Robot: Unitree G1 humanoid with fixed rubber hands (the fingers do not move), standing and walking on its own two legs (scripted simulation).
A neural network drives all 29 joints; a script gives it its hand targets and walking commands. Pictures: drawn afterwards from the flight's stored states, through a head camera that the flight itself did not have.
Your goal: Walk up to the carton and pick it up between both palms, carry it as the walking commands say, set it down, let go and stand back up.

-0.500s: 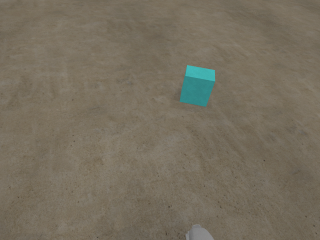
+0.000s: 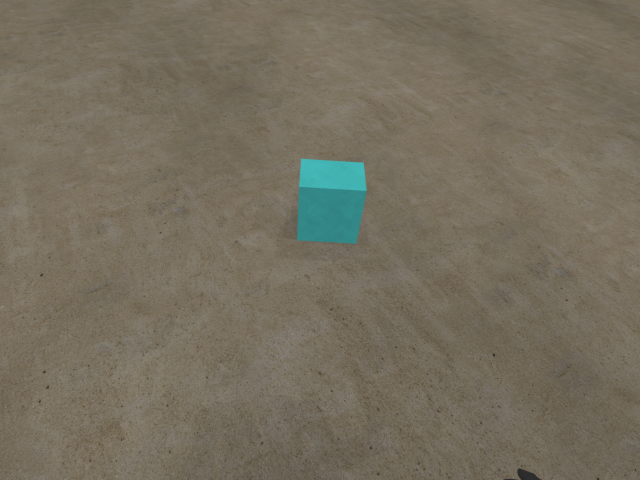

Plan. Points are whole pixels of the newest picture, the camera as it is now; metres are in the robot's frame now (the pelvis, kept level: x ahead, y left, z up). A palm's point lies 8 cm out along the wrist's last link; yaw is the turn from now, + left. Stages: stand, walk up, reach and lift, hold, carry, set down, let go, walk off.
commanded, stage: walk up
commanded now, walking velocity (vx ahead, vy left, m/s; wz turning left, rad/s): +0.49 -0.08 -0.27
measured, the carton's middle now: (329, 202) +1.31 -0.10 -0.61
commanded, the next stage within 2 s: none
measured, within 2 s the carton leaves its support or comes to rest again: neither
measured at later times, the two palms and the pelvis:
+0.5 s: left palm (224, 404) +0.28 +0.14 -0.11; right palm (544, 320) +0.41 -0.39 -0.09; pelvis +0.27 -0.12 +0.02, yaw -4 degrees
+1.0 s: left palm (258, 219) +0.67 +0.12 -0.11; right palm (514, 285) +0.50 -0.38 -0.10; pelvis +0.55 -0.12 +0.01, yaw -5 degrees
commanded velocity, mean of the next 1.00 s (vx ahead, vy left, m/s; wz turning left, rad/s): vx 0.50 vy -0.01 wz -0.03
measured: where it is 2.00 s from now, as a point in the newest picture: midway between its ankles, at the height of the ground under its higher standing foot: (329, 296)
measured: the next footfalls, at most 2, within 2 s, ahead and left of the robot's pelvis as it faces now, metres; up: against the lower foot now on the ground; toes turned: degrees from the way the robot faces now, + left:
right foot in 0.28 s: +0.23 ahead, -0.24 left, +0.00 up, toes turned -3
left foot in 0.70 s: +0.59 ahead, +0.02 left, +0.00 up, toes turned +0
